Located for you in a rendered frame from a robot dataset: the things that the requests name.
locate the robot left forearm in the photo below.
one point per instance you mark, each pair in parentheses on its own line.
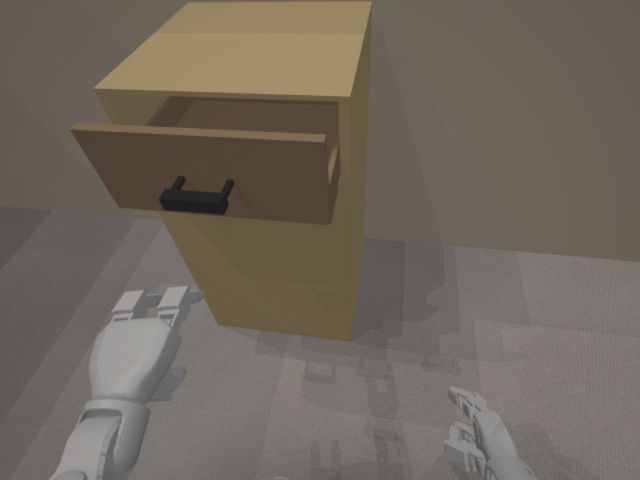
(106,443)

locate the robot right forearm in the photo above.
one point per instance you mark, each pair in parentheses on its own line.
(508,467)

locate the handle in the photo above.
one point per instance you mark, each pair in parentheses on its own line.
(175,199)

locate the drawer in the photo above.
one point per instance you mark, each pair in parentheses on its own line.
(282,155)

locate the cabinet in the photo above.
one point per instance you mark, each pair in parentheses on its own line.
(285,277)

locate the right robot hand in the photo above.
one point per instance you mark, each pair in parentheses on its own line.
(469,448)

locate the left robot hand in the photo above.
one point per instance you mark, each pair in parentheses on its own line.
(132,355)

